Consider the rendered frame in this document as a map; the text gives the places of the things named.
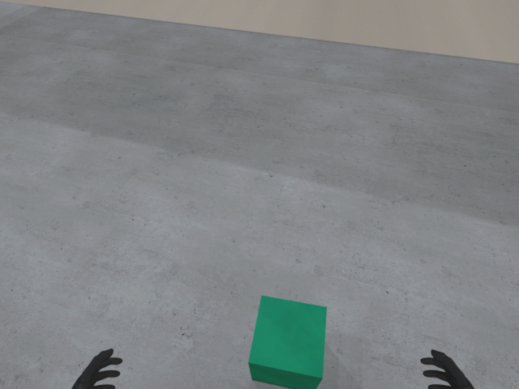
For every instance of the carton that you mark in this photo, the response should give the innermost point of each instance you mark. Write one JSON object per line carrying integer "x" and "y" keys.
{"x": 288, "y": 344}

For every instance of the robot left hand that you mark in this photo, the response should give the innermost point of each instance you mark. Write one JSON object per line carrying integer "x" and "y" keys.
{"x": 91, "y": 374}

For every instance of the robot right hand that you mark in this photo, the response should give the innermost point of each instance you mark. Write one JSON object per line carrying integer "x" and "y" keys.
{"x": 452, "y": 374}

